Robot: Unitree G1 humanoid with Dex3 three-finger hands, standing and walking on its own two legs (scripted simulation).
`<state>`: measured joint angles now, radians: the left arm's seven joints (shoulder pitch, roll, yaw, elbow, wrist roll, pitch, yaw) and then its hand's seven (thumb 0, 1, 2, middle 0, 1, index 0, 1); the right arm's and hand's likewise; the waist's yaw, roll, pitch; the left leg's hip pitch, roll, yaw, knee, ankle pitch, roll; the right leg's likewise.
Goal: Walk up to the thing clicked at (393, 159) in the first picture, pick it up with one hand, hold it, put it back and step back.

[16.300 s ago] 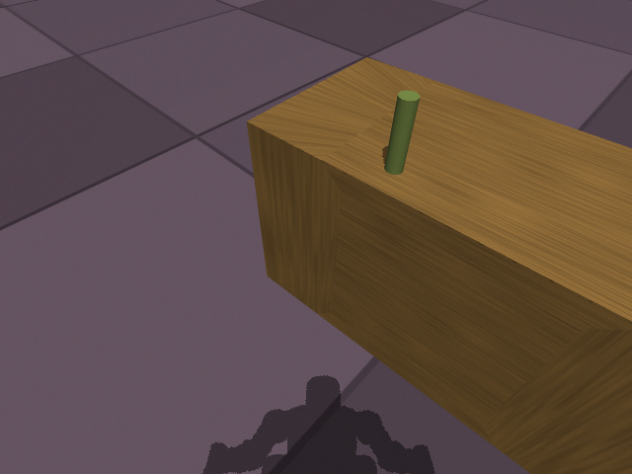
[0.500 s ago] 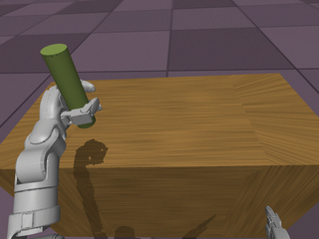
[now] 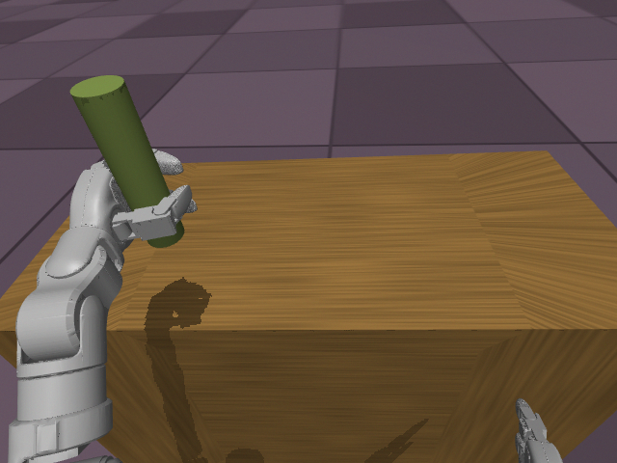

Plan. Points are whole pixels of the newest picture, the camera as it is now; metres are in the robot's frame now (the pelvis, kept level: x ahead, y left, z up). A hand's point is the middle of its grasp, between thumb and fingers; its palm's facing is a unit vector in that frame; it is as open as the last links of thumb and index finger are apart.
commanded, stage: hold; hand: left
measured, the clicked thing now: (137, 172) +0.34 +0.18 +0.28
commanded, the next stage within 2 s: none
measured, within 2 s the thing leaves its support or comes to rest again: neither
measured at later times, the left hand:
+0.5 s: hand (154, 194) +0.34 +0.17 +0.26, palm faces +0.10 -1.00 +0.00, open 5.7 cm
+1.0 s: hand (151, 200) +0.33 +0.17 +0.26, palm faces +0.09 -1.00 +0.01, open 5.7 cm
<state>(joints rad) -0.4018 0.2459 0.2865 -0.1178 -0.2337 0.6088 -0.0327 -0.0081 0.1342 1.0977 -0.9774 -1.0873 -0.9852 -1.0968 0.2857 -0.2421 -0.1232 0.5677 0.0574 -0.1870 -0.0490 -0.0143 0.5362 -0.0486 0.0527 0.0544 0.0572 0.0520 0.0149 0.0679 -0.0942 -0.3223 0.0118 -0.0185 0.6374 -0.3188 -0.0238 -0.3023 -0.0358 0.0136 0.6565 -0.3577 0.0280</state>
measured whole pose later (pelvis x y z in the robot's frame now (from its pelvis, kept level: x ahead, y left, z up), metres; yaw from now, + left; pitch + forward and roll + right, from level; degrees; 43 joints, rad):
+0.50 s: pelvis +0.00 +0.00 +0.00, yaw +0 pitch +0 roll +0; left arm -0.42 0.26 0.31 -0.18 -0.25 0.70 -0.04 -0.01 0.13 1.10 -0.98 -1.09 -0.99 -1.10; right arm 0.27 -0.25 -0.13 0.61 0.07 -0.20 -0.04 -0.01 0.54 -0.05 0.05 0.05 0.06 0.05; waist 0.02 0.08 -0.10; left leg -0.31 0.01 -0.02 0.63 -0.31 -0.02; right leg -0.29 -0.04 0.01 0.65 -0.35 0.03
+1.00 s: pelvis -0.01 +0.00 +0.00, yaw +0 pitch +0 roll +0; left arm -0.41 0.26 0.30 -0.18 -0.26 0.72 -0.04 -0.01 0.14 1.09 -0.98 -1.09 -0.99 -1.10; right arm 0.28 -0.25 -0.12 0.61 0.07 -0.21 -0.04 -0.01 0.55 -0.05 0.05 0.05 0.06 0.05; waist 0.02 0.08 -0.10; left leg -0.32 0.01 -0.02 0.63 -0.31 -0.02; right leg -0.29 -0.04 0.01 0.64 -0.34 0.03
